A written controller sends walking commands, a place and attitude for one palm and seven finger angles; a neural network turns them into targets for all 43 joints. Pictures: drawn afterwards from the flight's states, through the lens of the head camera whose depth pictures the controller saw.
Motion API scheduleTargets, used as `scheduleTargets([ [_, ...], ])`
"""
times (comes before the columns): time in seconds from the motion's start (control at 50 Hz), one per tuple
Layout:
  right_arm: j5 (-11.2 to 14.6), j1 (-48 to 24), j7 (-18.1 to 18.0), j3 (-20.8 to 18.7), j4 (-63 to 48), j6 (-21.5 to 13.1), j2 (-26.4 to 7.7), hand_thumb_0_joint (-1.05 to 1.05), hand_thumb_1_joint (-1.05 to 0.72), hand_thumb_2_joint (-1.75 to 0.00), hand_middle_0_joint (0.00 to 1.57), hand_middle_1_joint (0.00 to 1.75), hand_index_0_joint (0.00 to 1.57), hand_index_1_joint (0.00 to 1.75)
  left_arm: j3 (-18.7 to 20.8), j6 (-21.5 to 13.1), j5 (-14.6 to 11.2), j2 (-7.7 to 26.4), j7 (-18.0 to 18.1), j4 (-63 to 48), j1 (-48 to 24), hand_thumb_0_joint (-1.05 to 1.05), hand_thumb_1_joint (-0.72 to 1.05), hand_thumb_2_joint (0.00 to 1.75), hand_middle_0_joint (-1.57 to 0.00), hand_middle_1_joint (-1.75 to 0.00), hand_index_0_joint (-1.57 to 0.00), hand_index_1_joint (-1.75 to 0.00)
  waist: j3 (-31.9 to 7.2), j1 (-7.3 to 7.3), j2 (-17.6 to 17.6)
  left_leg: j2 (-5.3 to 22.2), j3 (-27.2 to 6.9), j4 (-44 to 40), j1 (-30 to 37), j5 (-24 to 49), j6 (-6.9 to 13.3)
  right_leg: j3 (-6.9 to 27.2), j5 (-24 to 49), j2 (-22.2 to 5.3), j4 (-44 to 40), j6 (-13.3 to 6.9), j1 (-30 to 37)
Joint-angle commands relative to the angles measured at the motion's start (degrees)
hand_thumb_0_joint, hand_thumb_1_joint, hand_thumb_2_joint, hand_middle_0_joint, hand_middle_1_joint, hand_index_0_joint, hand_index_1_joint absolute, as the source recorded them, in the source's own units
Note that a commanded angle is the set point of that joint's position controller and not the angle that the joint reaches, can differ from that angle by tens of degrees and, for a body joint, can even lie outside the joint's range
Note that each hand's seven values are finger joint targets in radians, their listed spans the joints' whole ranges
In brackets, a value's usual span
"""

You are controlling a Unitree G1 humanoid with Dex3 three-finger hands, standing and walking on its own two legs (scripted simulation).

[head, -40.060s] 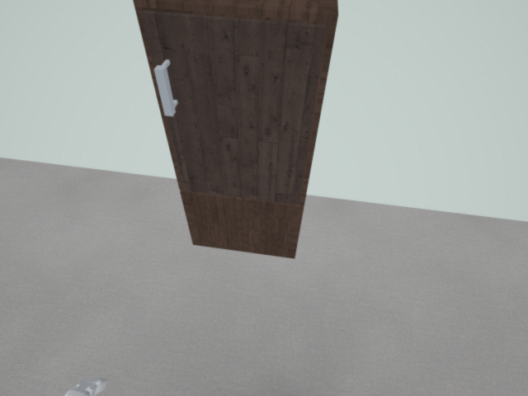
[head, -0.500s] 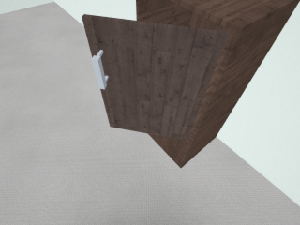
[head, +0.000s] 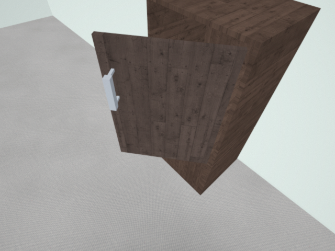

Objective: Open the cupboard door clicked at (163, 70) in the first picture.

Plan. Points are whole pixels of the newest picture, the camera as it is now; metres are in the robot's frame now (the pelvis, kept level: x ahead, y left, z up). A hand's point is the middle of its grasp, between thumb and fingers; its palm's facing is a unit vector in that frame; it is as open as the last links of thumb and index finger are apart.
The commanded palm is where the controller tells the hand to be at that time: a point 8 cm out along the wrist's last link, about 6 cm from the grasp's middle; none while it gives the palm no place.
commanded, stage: come to a stop and stand still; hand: left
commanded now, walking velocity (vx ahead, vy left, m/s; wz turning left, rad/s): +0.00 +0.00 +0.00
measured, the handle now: (113, 89) +0.58 +0.22 +0.04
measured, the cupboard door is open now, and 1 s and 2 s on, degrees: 39 39 39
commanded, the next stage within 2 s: look again from close up in 0.52 s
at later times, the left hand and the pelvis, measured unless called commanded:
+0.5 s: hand out of the picture +0.02 +0.16 -0.18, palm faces +0.05 -0.98 -0.17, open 7.3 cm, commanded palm none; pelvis +0.02 +0.00 +0.00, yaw +0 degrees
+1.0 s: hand out of the picture -0.01 +0.17 -0.18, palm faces +0.04 -0.98 -0.20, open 7.3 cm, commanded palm none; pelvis -0.01 +0.00 -0.01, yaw +1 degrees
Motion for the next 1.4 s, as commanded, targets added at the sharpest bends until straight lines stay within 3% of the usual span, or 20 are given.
scheduleTargets([
  [0.0,-0.01,3.21,-0.78,-0.73,-0.89,-1.17,-5.38,0.0,-0.9,-0.9,0.2,0.3,0.2,0.3,0.47,-0.96,-0.15,4.98,0.56,-1.13,2.93,0.0,0.9,0.9,-0.2,-0.3,-0.2,-0.3,2.12,0.21,1.7,6.75,-5.34,-5.25,-3.54,8.31,-0.69,3.72,5.27,-4.11,-2.82,-2.25,0.97],
  [0.32,0.04,6.16,-1.18,-0.9,0.99,-1.3,-3.5,0.0,-0.9,-0.9,0.2,0.3,0.2,0.3,0.63,-1.12,-0.23,4.11,0.91,-1.13,2.58,0.0,0.9,0.9,-0.2,-0.3,-0.2,-0.3,2.04,-0.04,0.4,6.72,-5.05,-3.83,-2.5,13.25,-0.6,2.77,9.6,-4.03,-2.02,-2.52,2.58],
  [0.44,0.0,5.92,-1.31,-1.09,1.01,-1.34,-3.48,0.0,-0.9,-0.9,0.2,0.3,0.2,0.3,0.69,-1.33,-0.21,4.14,1.01,-1.17,3.09,0.0,0.9,0.9,-0.2,-0.3,-0.2,-0.3,0.91,-0.3,1.72,6.58,-4.59,-2.74,-0.74,16.94,-0.8,2.8,13.54,-4.31,-1.23,-2.71,2.98],
  [0.58,-0.02,5.04,-1.39,-1.14,0.75,-1.18,-3.72,0.0,-0.9,-0.9,0.2,0.3,0.2,0.3,0.57,-1.25,-0.16,3.68,0.95,-0.84,3.54,0.0,0.9,0.9,-0.2,-0.3,-0.2,-0.3,2.29,-0.35,0.73,6.65,-4.74,-3.03,-0.69,14.99,-0.74,3.06,11.7,-4.1,-2.02,-2.55,2.01],
  [0.6,0.95,-0.53,-0.48,-1.14,-4.02,-2.31,-6.63,0.0,-0.9,-0.9,0.2,0.3,0.2,0.3,0.26,-2.93,0.78,6.32,3.43,0.44,7.34,0.0,0.9,0.9,-0.2,-0.3,-0.2,-0.3,0.31,1.25,1.94,7.74,-2.92,8.59,-3.43,27.07,-1.84,4.92,34.14,-6.75,1.35,-1.85,1.58],
  [0.62,0.54,0.48,-0.29,-0.59,-6.26,-2.35,-5.95,0.0,-0.9,-0.9,0.2,0.3,0.2,0.3,0.78,-3.83,0.84,8.8,2.96,-0.92,7.06,0.0,0.9,0.9,-0.2,-0.3,-0.2,-0.3,-0.11,-0.44,3.25,5.42,-2.14,8.86,-5.34,26.7,-2.12,3.56,47.13,-8.02,4.44,-2.48,4.51],
  [0.64,0.05,5.07,-0.55,-0.83,-5.45,-2.9,-3.54,0.0,-0.9,-0.9,0.2,0.3,0.2,0.3,0.65,-3.63,0.64,7.46,2.5,-2.25,7.17,0.0,0.9,0.9,-0.2,-0.3,-0.2,-0.3,-5.57,-1.3,4.2,4.58,-2.71,5.65,-3.88,22.53,-1.73,4.15,46.8,-8.2,9.39,-3.23,7.03],
  [0.66,-0.05,6.55,-0.82,-1.13,-4.71,-3.05,-4.35,0.0,-0.9,-0.9,0.2,0.3,0.2,0.3,0.14,-3.48,0.35,6.44,2.31,-2.19,6.78,0.0,0.9,0.9,-0.2,-0.3,-0.2,-0.3,-10.06,-1.22,4.17,5.88,-3.75,6.41,-1.68,27.92,-1.01,3.07,40.9,-7.33,10.07,-3.37,7.83],
  [0.68,0.16,6.43,-1.01,-1.2,-4.89,-2.8,-5.24,0.0,-0.9,-0.9,0.2,0.3,0.2,0.3,-0.07,-3.25,0.12,5.85,2.17,-2.49,6.22,0.0,0.9,0.9,-0.2,-0.3,-0.2,-0.3,-11.51,-1.16,1.85,7.16,-4.79,6.75,-0.05,30.45,-0.59,2.17,32.52,-6.3,9.22,-3.36,7.45],
  [0.72,0.04,5.72,-1.19,-1.4,-5.91,-2.59,-6.08,0.0,-0.9,-0.9,0.2,0.3,0.2,0.3,-0.12,-2.69,0.31,5.11,1.98,-3.25,5.37,0.0,0.9,0.9,-0.2,-0.3,-0.2,-0.3,-8.72,-0.85,1.48,8.31,-5.16,6.4,-0.15,33.11,-0.17,1.69,23.14,-4.75,8.48,-3.33,4.43],
  [0.76,0.05,4.01,-1.17,-1.2,-6.52,-2.23,-6.15,0.0,-0.9,-0.9,0.2,0.3,0.2,0.3,-0.32,-2.05,0.38,4.58,1.74,-3.67,4.92,0.0,0.9,0.9,-0.2,-0.3,-0.2,-0.3,-2.62,-0.47,2.2,7.51,-5.61,4.46,-3.26,27.22,-0.04,2.18,16.76,-4.5,6.8,-3.35,1.61],
  [0.8,0.1,2.72,-0.85,-1.03,-7.12,-1.86,-6.13,0.0,-0.9,-0.9,0.2,0.3,0.2,0.3,-0.54,-1.56,0.38,4.87,1.44,-3.82,4.52,0.0,0.9,0.9,-0.2,-0.3,-0.2,-0.3,1.93,-0.34,1.73,7.05,-6.41,1.51,-6.5,16.53,0.26,2.85,9.01,-4.02,4.47,-3.22,-0.52],
  [0.88,-0.01,1.89,-0.14,-1.0,-7.52,-1.64,-6.6,0.0,-0.9,-0.9,0.2,0.3,0.2,0.3,-0.53,-1.09,0.47,5.57,0.98,-4.71,3.98,0.0,0.9,0.9,-0.2,-0.3,-0.2,-0.3,5.8,-0.19,0.27,6.36,-7.41,-2.81,-10.2,0.62,0.53,3.75,-1.73,-3.31,1.33,-2.82,-2.54],
  [0.9,-0.08,1.87,-0.01,-1.11,-7.73,-1.59,-6.9,0.0,-0.9,-0.9,0.2,0.3,0.2,0.3,-0.49,-0.99,0.53,5.63,0.86,-5.05,3.86,0.0,0.9,0.9,-0.2,-0.3,-0.2,-0.3,6.69,-0.22,1.49,6.19,-7.96,-4.23,-11.34,-3.97,0.56,3.92,-3.86,-3.07,0.89,-2.82,-3.06],
  [0.96,-0.19,1.81,0.3,-1.18,-7.9,-1.46,-7.23,0.0,-0.9,-0.9,0.2,0.3,0.2,0.3,-0.37,-1.09,0.66,6.23,0.71,-5.7,4.61,0.0,0.9,0.9,-0.2,-0.3,-0.2,-0.3,6.17,-0.07,0.58,5.66,-8.01,-5.21,-11.84,-8.46,0.64,4.47,-5.93,-3.26,-0.36,-2.84,-3.13],
  [1.16,-0.01,3.95,0.43,-0.95,-6.32,-1.58,-6.41,0.0,-0.9,-0.9,0.2,0.3,0.2,0.3,-0.22,-1.51,0.5,6.12,0.53,-5.99,5.89,0.0,0.9,0.9,-0.2,-0.3,-0.2,-0.3,4.24,-0.06,0.25,5.41,-7.22,-5.05,-11.51,-7.6,0.41,5.04,-6.7,-3.98,-2.32,-2.81,-2.62],
  [1.24,-0.36,6.25,0.62,-0.86,-5.14,-0.71,-5.88,0.0,-0.9,-0.9,0.2,0.3,0.2,0.3,0.31,-1.32,0.72,6.7,0.6,-6.0,7.2,0.0,0.9,0.9,-0.2,-0.3,-0.2,-0.3,4.03,0.08,-0.79,3.6,-4.04,-1.02,-11.12,-10.88,0.03,8.39,-17.44,-5.2,-4.38,-4.18,-4.36],
  [1.3,-0.58,7.48,0.92,-0.87,-5.08,-0.18,-4.89,0.0,-0.9,-0.9,0.2,0.3,0.2,0.3,1.25,-1.15,0.61,7.93,0.57,-6.25,7.88,0.0,0.9,0.9,-0.2,-0.3,-0.2,-0.3,5.05,0.12,-4.95,1.77,-1.04,4.34,-11.93,-10.37,-0.54,13.53,-25.2,-8.15,-8.01,-6.14,-6.73],
  [1.34,-0.64,8.38,1.0,-1.01,-4.89,-0.09,-4.38,0.0,-0.9,-0.9,0.2,0.3,0.2,0.3,1.82,-1.06,0.62,8.44,0.67,-6.68,7.84,0.0,0.9,0.9,-0.2,-0.3,-0.2,-0.3,5.05,-0.2,-6.14,1.44,0.01,6.86,-10.97,-8.96,-0.7,15.66,-26.59,-9.58,-9.62,-7.18,-8.23],
  [1.38,-0.66,9.88,1.02,-1.01,-4.72,-0.48,-3.9,0.0,-0.9,-0.9,0.2,0.3,0.2,0.3,2.27,-1.04,0.64,8.21,0.67,-7.08,7.25,0.0,0.9,0.9,-0.2,-0.3,-0.2,-0.3,5.0,-0.62,-4.25,1.9,0.27,5.54,-8.9,-7.69,-0.75,14.69,-23.92,-9.1,-7.86,-7.48,-9.82],
])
